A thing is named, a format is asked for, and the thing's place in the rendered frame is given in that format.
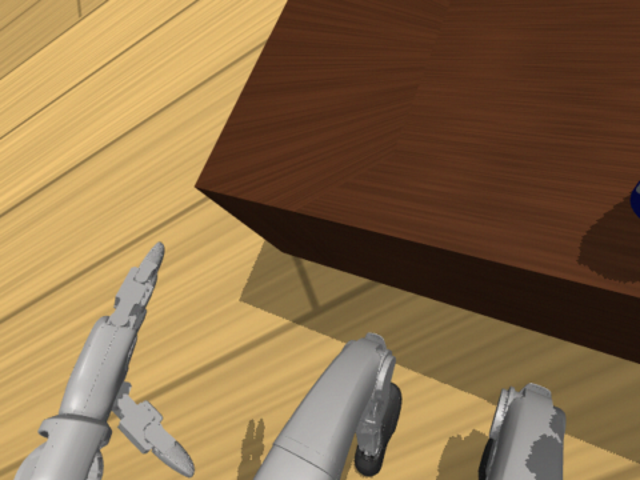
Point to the left robot arm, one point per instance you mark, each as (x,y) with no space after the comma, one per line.
(72,451)

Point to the left robot hand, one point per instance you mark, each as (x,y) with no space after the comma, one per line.
(96,385)

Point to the left robot foot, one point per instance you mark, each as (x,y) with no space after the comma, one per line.
(371,465)

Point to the right robot foot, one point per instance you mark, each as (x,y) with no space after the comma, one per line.
(484,460)

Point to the bottle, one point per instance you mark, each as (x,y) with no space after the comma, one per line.
(635,201)

